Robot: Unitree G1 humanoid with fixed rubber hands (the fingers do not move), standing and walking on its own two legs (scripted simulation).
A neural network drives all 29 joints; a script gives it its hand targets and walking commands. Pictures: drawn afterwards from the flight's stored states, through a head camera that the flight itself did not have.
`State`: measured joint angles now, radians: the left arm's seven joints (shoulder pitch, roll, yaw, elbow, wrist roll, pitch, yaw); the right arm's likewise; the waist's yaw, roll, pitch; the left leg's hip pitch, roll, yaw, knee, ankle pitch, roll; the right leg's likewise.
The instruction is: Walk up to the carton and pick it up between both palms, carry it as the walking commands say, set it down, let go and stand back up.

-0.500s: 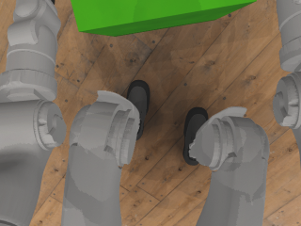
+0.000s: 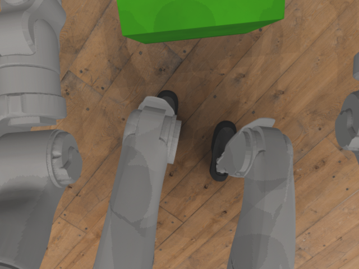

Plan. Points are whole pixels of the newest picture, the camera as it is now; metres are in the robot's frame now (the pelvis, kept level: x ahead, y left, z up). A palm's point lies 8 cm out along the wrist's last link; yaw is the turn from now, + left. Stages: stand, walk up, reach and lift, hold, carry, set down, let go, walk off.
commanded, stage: set down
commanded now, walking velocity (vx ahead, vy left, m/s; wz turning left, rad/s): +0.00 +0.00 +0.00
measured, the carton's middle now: out of the picture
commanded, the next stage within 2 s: let go in 0.76 s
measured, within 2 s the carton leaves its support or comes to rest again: neither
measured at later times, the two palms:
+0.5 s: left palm out of the picture +0.48 +0.29 +0.00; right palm out of the picture +0.61 -0.12 +0.02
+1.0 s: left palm out of the picture +0.48 +0.28 +0.09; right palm out of the picture +0.59 -0.14 +0.10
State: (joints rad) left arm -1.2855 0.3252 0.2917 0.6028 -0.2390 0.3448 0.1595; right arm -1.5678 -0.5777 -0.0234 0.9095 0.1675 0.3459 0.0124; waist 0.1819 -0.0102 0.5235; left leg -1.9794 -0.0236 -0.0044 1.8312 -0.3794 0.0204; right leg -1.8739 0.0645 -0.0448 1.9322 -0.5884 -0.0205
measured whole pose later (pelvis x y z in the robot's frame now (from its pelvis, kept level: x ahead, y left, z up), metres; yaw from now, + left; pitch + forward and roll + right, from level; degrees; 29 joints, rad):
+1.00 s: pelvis +0.05 +0.01 +0.21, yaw -1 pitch +32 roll -2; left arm -0.94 0.22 0.33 0.57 -0.01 0.24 0.02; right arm -1.19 -0.41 -0.18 0.85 -0.02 0.24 0.02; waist 0.15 -0.02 0.27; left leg -1.34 -0.02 -0.02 0.98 -0.20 0.03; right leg -1.26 0.09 0.04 1.03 -0.34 0.00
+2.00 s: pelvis +0.15 +0.00 +0.31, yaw -1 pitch -4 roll +0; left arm 0.20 0.22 0.04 0.44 0.04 0.11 -0.08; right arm 0.21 -0.19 -0.06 0.44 -0.02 0.10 0.04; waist 0.01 -0.02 0.14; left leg -0.16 -0.03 -0.01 0.43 -0.20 0.02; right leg -0.07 0.03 0.06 0.43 -0.29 -0.02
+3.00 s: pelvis +0.15 +0.02 +0.31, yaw -2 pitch -2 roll +0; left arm 0.28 0.35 0.03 0.90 0.03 -0.02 0.00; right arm 0.25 -0.32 -0.03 0.97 -0.03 -0.03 0.00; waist -0.01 -0.03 -0.09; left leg -0.20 -0.04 0.02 0.46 -0.22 0.05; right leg -0.10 0.02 0.08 0.42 -0.29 0.01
